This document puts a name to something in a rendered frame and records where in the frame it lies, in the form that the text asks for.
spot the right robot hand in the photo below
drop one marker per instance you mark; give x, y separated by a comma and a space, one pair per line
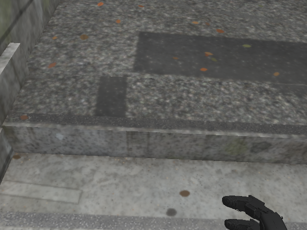
255, 208

